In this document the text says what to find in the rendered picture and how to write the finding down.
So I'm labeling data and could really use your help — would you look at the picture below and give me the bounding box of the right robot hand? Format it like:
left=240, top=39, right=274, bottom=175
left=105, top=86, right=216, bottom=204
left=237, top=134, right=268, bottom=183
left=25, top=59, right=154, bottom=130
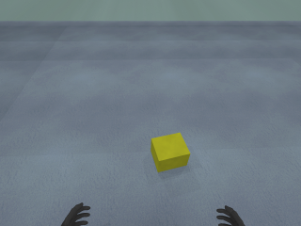
left=216, top=205, right=245, bottom=226

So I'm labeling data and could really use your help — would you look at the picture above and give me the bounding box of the left robot hand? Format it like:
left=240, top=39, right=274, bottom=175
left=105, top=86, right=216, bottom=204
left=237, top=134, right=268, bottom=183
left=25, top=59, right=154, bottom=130
left=61, top=202, right=90, bottom=226

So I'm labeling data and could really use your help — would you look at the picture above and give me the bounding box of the carton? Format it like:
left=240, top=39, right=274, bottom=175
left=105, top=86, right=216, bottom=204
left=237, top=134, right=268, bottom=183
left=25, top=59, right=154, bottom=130
left=150, top=133, right=190, bottom=172

